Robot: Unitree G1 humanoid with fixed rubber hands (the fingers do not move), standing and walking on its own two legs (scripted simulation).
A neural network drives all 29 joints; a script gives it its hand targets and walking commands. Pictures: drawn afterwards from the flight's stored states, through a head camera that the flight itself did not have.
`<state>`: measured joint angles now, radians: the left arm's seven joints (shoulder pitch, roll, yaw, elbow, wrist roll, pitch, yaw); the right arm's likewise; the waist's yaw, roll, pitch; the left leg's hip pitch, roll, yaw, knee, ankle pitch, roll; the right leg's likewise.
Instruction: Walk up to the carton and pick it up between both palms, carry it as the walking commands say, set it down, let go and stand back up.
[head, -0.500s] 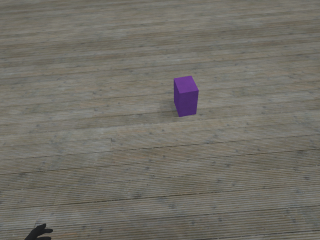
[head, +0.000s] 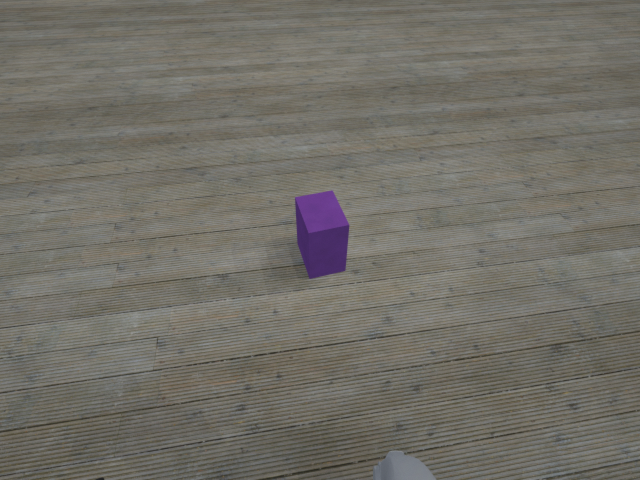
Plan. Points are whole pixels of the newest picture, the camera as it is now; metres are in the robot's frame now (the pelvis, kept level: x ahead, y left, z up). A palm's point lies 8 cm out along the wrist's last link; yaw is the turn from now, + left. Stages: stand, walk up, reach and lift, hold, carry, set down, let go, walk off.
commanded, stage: walk up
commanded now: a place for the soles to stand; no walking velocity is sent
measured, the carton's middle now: (320, 235) +1.10 -0.01 -0.63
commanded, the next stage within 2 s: none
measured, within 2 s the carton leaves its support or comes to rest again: neither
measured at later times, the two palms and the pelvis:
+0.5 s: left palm (140, 446) +0.20 +0.25 -0.08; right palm (584, 365) +0.30 -0.40 -0.09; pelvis +0.19 -0.09 +0.00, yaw +4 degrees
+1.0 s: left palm (185, 286) +0.45 +0.25 -0.07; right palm (560, 302) +0.44 -0.44 -0.12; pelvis +0.38 -0.11 -0.02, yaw +5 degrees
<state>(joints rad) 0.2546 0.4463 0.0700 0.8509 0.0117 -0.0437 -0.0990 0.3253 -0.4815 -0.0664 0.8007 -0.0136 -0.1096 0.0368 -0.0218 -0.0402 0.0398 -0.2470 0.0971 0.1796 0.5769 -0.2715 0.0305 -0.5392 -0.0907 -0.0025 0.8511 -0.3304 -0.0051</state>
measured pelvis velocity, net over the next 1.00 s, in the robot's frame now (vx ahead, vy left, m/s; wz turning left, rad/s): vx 0.38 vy -0.11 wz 0.08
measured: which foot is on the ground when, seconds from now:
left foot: down 0.00-0.14, up 0.16-0.56, down 0.58-0.94, up 0.96-1.00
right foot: up 0.00-0.10, down 0.12-0.60, up 0.62-0.92, down 0.94-1.00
